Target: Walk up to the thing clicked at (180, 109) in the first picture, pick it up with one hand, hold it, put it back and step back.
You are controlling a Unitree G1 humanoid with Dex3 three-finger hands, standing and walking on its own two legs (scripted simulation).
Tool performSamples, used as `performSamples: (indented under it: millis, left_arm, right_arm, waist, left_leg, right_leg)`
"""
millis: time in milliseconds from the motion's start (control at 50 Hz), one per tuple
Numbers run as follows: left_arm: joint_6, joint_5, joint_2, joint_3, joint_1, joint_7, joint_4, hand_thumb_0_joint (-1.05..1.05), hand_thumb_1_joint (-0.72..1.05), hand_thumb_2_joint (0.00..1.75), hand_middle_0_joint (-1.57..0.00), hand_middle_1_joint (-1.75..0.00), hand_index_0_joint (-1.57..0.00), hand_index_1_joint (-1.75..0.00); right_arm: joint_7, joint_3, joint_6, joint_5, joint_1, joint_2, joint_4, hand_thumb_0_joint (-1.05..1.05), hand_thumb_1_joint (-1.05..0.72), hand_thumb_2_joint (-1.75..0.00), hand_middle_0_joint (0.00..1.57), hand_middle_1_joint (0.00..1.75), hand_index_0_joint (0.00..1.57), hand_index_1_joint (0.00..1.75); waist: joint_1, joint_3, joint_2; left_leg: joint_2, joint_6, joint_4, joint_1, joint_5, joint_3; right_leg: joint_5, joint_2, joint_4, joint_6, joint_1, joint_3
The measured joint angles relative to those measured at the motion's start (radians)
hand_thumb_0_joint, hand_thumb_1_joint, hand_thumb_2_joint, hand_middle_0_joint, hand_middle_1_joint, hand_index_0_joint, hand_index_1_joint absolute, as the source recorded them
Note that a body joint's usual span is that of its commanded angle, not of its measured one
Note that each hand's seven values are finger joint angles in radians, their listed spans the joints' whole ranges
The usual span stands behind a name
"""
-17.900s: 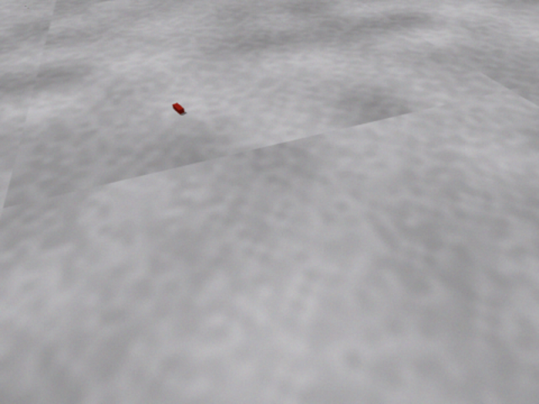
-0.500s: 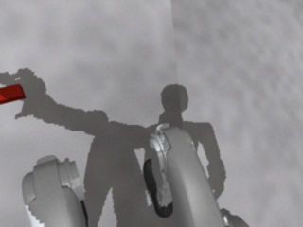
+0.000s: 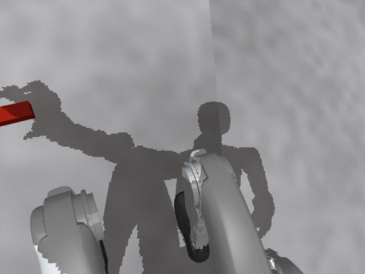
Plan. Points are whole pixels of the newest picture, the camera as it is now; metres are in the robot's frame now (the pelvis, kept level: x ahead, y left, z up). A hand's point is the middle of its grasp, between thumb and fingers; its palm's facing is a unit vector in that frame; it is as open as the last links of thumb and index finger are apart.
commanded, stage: rise first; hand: left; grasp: from above
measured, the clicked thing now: (10, 114) +0.51 +0.29 -0.30
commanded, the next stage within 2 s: approach in 0.02 s
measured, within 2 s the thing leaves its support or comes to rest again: neither
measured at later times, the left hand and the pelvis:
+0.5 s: hand out of the picture +0.51 +0.27 -0.17, palm faces -0.39 -0.09 -0.92, open 13.0 cm; pelvis +0.00 +0.00 +0.00, yaw +0 degrees
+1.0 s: hand out of the picture +0.48 +0.32 -0.19, palm faces -0.46 -0.10 -0.88, open 13.1 cm; pelvis +0.00 +0.00 +0.00, yaw +0 degrees
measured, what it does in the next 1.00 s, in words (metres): stands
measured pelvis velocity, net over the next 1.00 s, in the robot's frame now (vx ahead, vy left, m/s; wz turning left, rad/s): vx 0.00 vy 0.00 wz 0.00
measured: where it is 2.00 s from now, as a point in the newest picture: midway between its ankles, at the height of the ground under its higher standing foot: (149, 259)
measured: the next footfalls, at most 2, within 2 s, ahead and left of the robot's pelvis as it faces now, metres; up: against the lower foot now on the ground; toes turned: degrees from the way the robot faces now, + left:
none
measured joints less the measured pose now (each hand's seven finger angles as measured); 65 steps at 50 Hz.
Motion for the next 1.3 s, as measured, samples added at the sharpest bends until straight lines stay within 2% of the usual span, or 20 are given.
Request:
performSamples:
  millis: [180,340,380,440,540,640,740,840,880,920,1020,1080,1140,1220,1300]
  left_arm:
    - [-0.003,0.001,0.000,-0.003,-0.003,-0.005,0.005,0.00,-0.31,0.82,-0.31,-0.79,-0.30,-0.80]
    - [-0.004,0.004,-0.034,-0.070,-0.044,0.001,0.020,0.00,-0.33,0.84,-0.28,-0.85,-0.28,-0.85]
    - [0.002,0.009,-0.044,-0.089,-0.072,0.013,0.039,0.00,-0.33,0.84,-0.27,-0.86,-0.27,-0.86]
    - [0.020,0.024,-0.051,-0.095,-0.123,0.041,0.084,0.00,-0.34,0.85,-0.26,-0.87,-0.26,-0.87]
    - [0.081,0.046,-0.047,-0.071,-0.184,0.087,0.137,0.00,-0.35,0.85,-0.26,-0.88,-0.26,-0.88]
    - [0.149,0.023,-0.044,-0.039,-0.178,0.085,0.131,0.00,-0.35,0.85,-0.26,-0.87,-0.26,-0.87]
    - [0.181,-0.035,-0.039,-0.021,-0.119,0.040,0.087,0.01,-0.35,0.85,-0.26,-0.86,-0.26,-0.86]
    - [0.152,-0.080,-0.018,-0.015,-0.043,-0.037,0.027,0.01,-0.35,0.84,-0.26,-0.85,-0.26,-0.85]
    - [0.125,-0.084,-0.003,-0.006,-0.022,-0.062,0.002,0.01,-0.35,0.84,-0.25,-0.85,-0.26,-0.85]
    - [0.097,-0.084,0.007,-0.018,-0.015,-0.082,-0.027,0.00,-0.35,0.84,-0.26,-0.86,-0.26,-0.86]
    - [0.042,-0.067,-0.001,-0.090,-0.051,-0.080,-0.075,0.00,-0.35,0.86,-0.26,-0.87,-0.26,-0.87]
    - [0.031,-0.046,-0.012,-0.116,-0.092,-0.061,-0.062,0.00,-0.35,0.87,-0.26,-0.87,-0.26,-0.87]
    - [0.044,-0.021,-0.017,-0.121,-0.124,-0.028,-0.016,0.00,-0.35,0.88,-0.25,-0.87,-0.25,-0.87]
    - [0.075,-0.001,-0.022,-0.098,-0.137,0.001,0.044,0.00,-0.35,0.87,-0.25,-0.86,-0.25,-0.86]
    - [0.101,0.002,-0.019,-0.080,-0.138,0.016,0.090,0.00,-0.34,0.85,-0.25,-0.86,-0.25,-0.85]
  right_arm:
    - [0.002,0.000,0.005,0.002,0.005,-0.003,-0.006,0.00,-0.90,-0.90,0.21,0.30,0.20,0.30]
    - [-0.006,-0.001,0.000,0.003,0.011,0.003,0.004,0.00,-0.90,-0.90,0.21,0.30,0.20,0.30]
    - [-0.009,0.003,-0.005,0.002,0.011,0.004,0.005,0.00,-0.90,-0.90,0.21,0.30,0.20,0.30]
    - [-0.013,0.015,-0.015,-0.004,0.008,0.003,0.001,0.00,-0.90,-0.90,0.21,0.30,0.20,0.30]
    - [-0.020,0.035,-0.024,-0.008,0.018,-0.006,-0.022,0.00,-0.90,-0.89,0.21,0.30,0.20,0.30]
    - [-0.020,0.058,-0.018,0.006,0.041,-0.019,-0.042,0.00,-0.90,-0.89,0.21,0.30,0.20,0.30]
    - [-0.021,0.073,-0.004,0.027,0.052,-0.018,-0.041,0.01,-0.89,-0.89,0.21,0.30,0.20,0.30]
    - [-0.026,0.073,0.004,0.034,0.042,-0.014,-0.039,0.01,-0.89,-0.89,0.21,0.30,0.20,0.30]
    - [-0.028,0.069,0.004,0.029,0.035,-0.015,-0.045,0.01,-0.89,-0.89,0.21,0.30,0.20,0.30]
    - [-0.032,0.060,0.003,0.024,0.029,-0.016,-0.046,0.01,-0.89,-0.89,0.21,0.30,0.20,0.30]
    - [-0.035,0.034,0.000,0.013,0.011,-0.018,-0.028,0.00,-0.90,-0.89,0.21,0.30,0.20,0.30]
    - [-0.035,0.027,0.000,0.011,-0.004,-0.020,-0.025,0.00,-0.90,-0.89,0.21,0.30,0.20,0.30]
    - [-0.033,0.026,0.002,0.007,-0.018,-0.022,-0.040,0.00,-0.90,-0.89,0.21,0.30,0.20,0.30]
    - [-0.028,0.040,0.007,0.006,-0.023,-0.025,-0.069,0.00,-0.89,-0.89,0.20,0.30,0.20,0.30]
    - [-0.023,0.062,0.006,0.007,-0.010,-0.023,-0.088,0.00,-0.89,-0.89,0.20,0.30,0.20,0.30]
  waist:
    - [-0.002,-0.003,0.003]
    - [-0.006,-0.013,-0.003]
    - [-0.016,-0.014,-0.008]
    - [-0.042,-0.011,-0.011]
    - [-0.091,0.000,-0.004]
    - [-0.115,0.013,0.012]
    - [-0.104,0.023,0.021]
    - [-0.071,0.045,0.017]
    - [-0.056,0.055,0.010]
    - [-0.038,0.061,0.002]
    - [-0.003,0.047,-0.021]
    - [-0.008,0.029,-0.029]
    - [-0.029,0.017,-0.026]
    - [-0.059,0.013,-0.016]
    - [-0.082,0.020,-0.015]
  left_leg:
    - [-0.003,-0.002,-0.004,-0.001,0.008,0.000]
    - [-0.001,-0.004,-0.010,-0.002,0.009,0.005]
    - [0.001,-0.006,-0.010,-0.002,0.009,0.005]
    - [0.003,-0.007,-0.007,-0.006,0.009,0.000]
    - [0.008,-0.009,-0.002,-0.019,0.010,-0.007]
    - [0.017,-0.007,-0.004,-0.021,0.006,-0.006]
    - [0.025,-0.008,-0.006,-0.008,-0.001,-0.005]
    - [0.021,-0.011,-0.005,0.004,0.000,-0.008]
    - [0.015,-0.013,-0.002,0.006,0.003,-0.011]
    - [0.010,-0.016,0.000,0.004,0.007,-0.014]
    - [-0.004,-0.017,0.003,-0.004,0.009,-0.015]
    - [-0.008,-0.014,0.005,-0.008,0.005,-0.017]
    - [-0.008,-0.010,0.006,-0.010,0.000,-0.019]
    - [-0.004,-0.001,0.004,-0.009,-0.003,-0.017]
    - [0.003,0.005,-0.001,-0.008,0.001,-0.010]
  right_leg:
    - [0.004,-0.003,-0.002,-0.005,0.000,-0.001]
    - [0.007,-0.001,-0.002,-0.005,-0.008,0.004]
    - [0.009,0.000,-0.002,-0.006,-0.010,0.004]
    - [0.013,0.003,-0.002,-0.005,-0.016,0.000]
    - [0.022,0.010,-0.003,-0.007,-0.031,-0.005]
    - [0.026,0.018,-0.006,0.003,-0.040,-0.003]
    - [0.027,0.024,-0.008,0.016,-0.035,-0.001]
    - [0.025,0.021,-0.006,0.014,-0.021,-0.003]
    - [0.024,0.017,-0.003,0.011,-0.016,-0.005]
    - [0.023,0.013,-0.001,0.007,-0.012,-0.008]
    - [0.013,0.001,0.004,-0.001,-0.009,-0.011]
    - [0.006,-0.003,0.003,-0.005,-0.008,-0.014]
    - [0.002,-0.004,-0.001,-0.011,-0.005,-0.017]
    - [0.003,-0.001,-0.009,-0.012,0.000,-0.019]
    - [0.010,0.003,-0.014,-0.013,-0.003,-0.013]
